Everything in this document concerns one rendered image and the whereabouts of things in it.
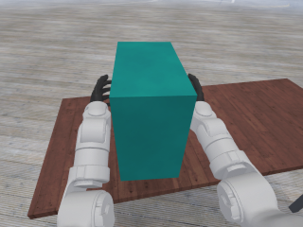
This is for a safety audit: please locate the robot right hand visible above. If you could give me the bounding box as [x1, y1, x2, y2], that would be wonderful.
[187, 74, 205, 102]

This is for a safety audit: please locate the carton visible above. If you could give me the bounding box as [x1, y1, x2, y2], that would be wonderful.
[109, 42, 197, 182]

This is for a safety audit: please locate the robot left forearm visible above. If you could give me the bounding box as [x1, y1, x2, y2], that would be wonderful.
[57, 101, 112, 227]

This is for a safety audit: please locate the robot right upper arm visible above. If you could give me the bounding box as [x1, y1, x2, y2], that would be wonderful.
[217, 171, 303, 227]

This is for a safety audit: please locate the table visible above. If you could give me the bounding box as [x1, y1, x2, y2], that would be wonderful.
[27, 79, 303, 219]

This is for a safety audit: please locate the robot right forearm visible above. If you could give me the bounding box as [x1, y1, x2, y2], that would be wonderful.
[190, 101, 278, 207]

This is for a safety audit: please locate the robot left hand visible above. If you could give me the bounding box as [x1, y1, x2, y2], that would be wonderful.
[90, 74, 112, 107]

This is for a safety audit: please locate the robot left upper arm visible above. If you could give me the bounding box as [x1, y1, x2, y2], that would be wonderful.
[58, 189, 116, 227]

